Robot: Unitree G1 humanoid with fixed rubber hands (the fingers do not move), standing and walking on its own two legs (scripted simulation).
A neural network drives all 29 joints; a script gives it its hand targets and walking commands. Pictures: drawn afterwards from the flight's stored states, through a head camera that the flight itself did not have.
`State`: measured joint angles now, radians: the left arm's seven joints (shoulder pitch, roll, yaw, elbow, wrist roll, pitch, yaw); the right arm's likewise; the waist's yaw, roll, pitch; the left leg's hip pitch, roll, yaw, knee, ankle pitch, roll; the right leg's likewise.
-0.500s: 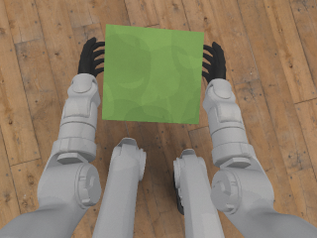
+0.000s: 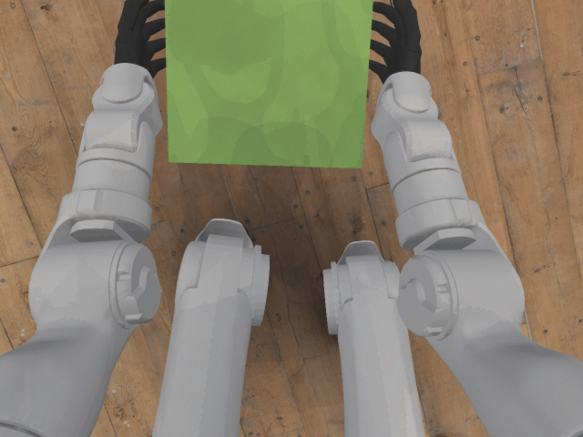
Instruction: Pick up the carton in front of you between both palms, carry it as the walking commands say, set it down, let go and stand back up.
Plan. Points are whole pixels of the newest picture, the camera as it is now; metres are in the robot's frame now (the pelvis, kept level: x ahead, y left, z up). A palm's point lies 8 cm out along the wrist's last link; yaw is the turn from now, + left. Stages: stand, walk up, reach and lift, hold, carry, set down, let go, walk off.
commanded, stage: set down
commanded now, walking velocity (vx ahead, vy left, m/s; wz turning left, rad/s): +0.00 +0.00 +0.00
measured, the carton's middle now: (269, 90) +0.49 +0.11 -0.24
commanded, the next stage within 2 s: none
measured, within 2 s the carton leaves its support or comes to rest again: rests again in 0.44 s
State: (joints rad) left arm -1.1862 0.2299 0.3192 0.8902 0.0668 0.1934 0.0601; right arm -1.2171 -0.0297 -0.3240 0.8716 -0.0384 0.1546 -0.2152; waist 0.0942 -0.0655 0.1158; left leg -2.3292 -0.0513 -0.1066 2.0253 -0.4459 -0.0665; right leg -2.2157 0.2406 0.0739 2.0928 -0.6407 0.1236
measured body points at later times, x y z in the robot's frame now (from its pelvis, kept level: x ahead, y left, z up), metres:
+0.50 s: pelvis +0.00 -0.01 -0.01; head +0.34 +0.05 +0.27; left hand +0.48 +0.25 -0.20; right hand +0.53 -0.05 -0.18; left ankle +0.13 +0.14 -0.36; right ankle +0.10 -0.13 -0.36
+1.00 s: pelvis -0.01 -0.01 -0.02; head +0.34 +0.04 +0.25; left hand +0.48 +0.25 -0.21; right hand +0.54 -0.06 -0.19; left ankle +0.13 +0.13 -0.36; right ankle +0.10 -0.12 -0.36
